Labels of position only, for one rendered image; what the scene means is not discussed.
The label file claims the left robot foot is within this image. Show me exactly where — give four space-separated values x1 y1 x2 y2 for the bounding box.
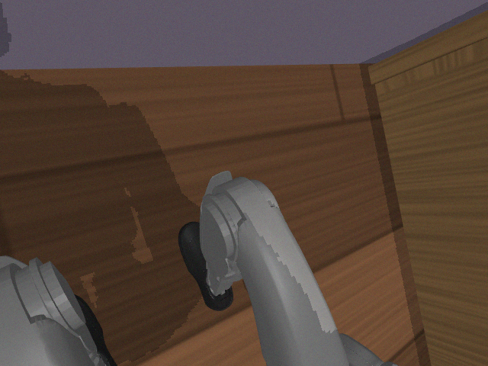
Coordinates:
75 295 117 366

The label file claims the right robot foot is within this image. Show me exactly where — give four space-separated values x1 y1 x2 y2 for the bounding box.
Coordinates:
178 222 233 311

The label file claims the right robot hand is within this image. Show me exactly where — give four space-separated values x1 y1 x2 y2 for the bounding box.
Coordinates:
339 333 384 366

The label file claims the bed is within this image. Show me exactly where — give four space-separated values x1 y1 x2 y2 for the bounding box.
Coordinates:
368 10 488 366

